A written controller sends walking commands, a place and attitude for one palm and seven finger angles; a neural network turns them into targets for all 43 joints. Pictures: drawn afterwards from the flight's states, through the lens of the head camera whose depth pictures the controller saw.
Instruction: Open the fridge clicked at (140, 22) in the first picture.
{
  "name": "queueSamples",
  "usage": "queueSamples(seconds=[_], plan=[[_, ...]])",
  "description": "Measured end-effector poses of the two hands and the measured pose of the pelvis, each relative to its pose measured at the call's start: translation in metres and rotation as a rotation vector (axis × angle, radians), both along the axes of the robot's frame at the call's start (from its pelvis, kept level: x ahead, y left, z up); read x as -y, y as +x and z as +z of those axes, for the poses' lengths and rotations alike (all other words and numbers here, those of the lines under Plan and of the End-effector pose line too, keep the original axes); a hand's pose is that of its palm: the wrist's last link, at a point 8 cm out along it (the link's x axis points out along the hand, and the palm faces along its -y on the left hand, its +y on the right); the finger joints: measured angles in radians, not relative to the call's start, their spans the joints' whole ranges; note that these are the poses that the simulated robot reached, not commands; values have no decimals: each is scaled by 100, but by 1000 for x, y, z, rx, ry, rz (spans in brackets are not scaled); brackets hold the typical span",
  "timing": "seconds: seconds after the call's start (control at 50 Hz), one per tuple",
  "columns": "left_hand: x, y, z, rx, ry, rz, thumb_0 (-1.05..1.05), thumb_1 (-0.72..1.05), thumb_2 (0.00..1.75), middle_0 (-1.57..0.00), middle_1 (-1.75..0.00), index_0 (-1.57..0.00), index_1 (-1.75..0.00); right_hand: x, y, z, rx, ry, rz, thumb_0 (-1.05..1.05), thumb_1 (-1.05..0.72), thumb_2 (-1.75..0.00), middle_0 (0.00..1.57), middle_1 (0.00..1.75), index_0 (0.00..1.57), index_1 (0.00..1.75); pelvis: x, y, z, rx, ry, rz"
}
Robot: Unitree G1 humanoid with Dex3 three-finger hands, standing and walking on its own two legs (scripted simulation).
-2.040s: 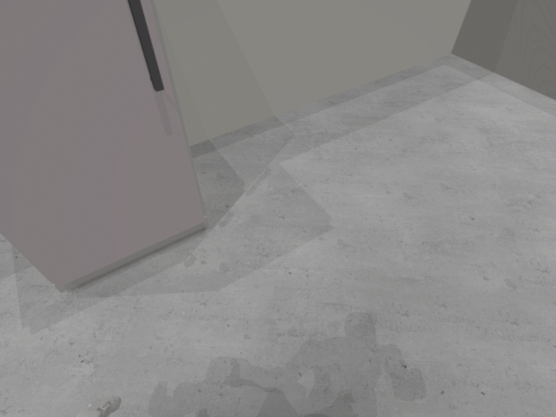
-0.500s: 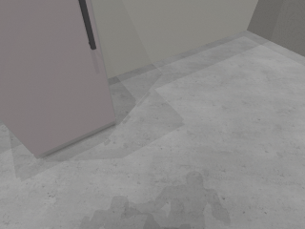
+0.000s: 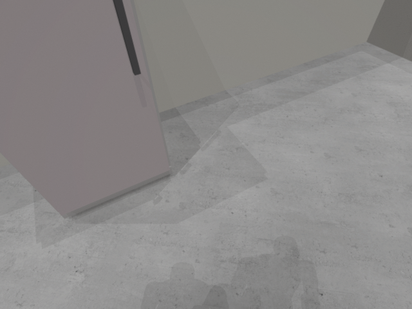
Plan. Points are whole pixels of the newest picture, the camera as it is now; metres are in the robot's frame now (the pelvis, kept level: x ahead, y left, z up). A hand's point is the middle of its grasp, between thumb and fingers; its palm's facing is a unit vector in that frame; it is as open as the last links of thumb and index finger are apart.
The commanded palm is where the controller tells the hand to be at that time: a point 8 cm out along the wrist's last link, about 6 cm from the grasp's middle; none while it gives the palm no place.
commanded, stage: walk to a spot facing it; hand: right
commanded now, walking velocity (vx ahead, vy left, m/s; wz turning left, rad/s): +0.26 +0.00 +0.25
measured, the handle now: (117, 6) +0.89 +0.33 +0.22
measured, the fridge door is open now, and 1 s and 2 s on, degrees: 0 0 0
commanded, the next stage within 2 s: turn to face it in 0.06 s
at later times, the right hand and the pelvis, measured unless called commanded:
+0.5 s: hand (281, 274) +0.25 -0.15 -0.18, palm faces -0.13 +0.98 -0.18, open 7.4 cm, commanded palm none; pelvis +0.14 +0.01 +0.00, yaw +9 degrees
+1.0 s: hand (276, 234) +0.35 -0.15 -0.16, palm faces -0.40 +0.89 -0.23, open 7.4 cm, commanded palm none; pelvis +0.20 +0.00 +0.00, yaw +25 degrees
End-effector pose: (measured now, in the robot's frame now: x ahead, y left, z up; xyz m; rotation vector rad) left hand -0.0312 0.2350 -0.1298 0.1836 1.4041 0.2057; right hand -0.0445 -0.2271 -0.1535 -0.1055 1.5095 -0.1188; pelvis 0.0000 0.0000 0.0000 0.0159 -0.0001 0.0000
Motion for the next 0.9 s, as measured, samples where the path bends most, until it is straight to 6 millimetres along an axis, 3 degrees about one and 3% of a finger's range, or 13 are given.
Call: queueSamples(seconds=[0.06, 0.16, 0.22, 0.28, 0.32, 0.4, 0.48, 0.54, 0.58, 0.64, 0.74, 0.82, 0.9], plan=[[13, -25, 5, -94, -18, 61, 0, 91, 90, -20, -30, -20, -30, -1, 41, 3, 25, 5, 30, 1, -91, -90, 20, 30, 20, 30, -1, 18, 3, 1, 7, 6], [26, -54, 12, -285, -59, 143, 0, 91, 90, -20, -30, -20, -30, -10, 143, 6, 157, 3, 90, 1, -91, -90, 20, 30, 20, 30, -9, 53, 2, -1, 13, 31], [23, -52, 8, -358, -75, 189, 1, 91, 90, -20, -30, -20, -30, -20, 206, 3, 252, -14, 130, 1, -91, -90, 20, 30, 20, 30, -19, 80, -8, 7, 13, 51], [9, -27, -4, -360, -71, 214, 1, 90, 90, -20, -30, -20, -30, -27, 249, -1, 336, -37, 137, 0, -91, -90, 20, 30, 20, 30, -30, 103, -18, 20, 9, 62], [-4, 8, -9, -292, -46, 210, 1, 91, 90, -20, -30, -20, -30, -30, 263, 2, 350, -41, 135, 0, -91, -90, 20, 30, 20, 30, -31, 113, -15, 31, 16, 71], [-24, 102, -10, -60, 1, 171, 1, 91, 90, -20, -30, -20, -30, -30, 277, 7, 315, -41, 160, 0, -91, -90, 20, 30, 20, 30, -28, 127, -6, 23, 15, 100], [-28, 188, -1, 169, 32, 138, 1, 91, 90, -20, -30, -20, -30, -25, 290, 6, 285, -23, 189, 0, -91, -90, 20, 30, 20, 30, -17, 139, -4, 8, 13, 141], [-20, 233, 7, 290, 48, 123, 0, 91, 90, -20, -30, -20, -30, -15, 303, 1, 283, -3, 198, 0, -91, -90, 20, 30, 20, 30, -4, 151, -7, 6, 15, 179], [-11, 251, 10, 344, 62, 124, 0, 91, 90, -20, -30, -20, -30, -7, 314, -6, 285, 11, 203, 0, -91, -90, 20, 30, 20, 30, 5, 160, -11, 8, 15, 199], [3, 257, 18, 358, 61, 135, 0, 91, 90, -20, -30, -20, -30, 3, 330, -2, 283, 18, 220, 1, -91, -90, 20, 30, 20, 30, 14, 170, -7, 10, 18, 240], [14, 241, 27, 297, 60, 209, 0, 92, 90, -20, -30, -20, -30, 16, 355, 14, 284, 4, 262, 1, -91, -90, 20, 30, 20, 30, 20, 185, 8, -4, 21, 300], [10, 221, 27, 246, 70, 276, 0, 93, 90, -20, -30, -20, -30, 19, 367, 20, 246, -19, 308, 0, -91, -90, 20, 30, 20, 30, 20, 193, 13, -16, 17, 345], [8, 191, 19, 175, 56, 352, 0, 92, 90, -20, -30, -20, -30, 7, 380, 22, 212, -31, 372, 1, -91, -90, 20, 30, 20, 30, 14, 198, 12, -20, 9, 388]])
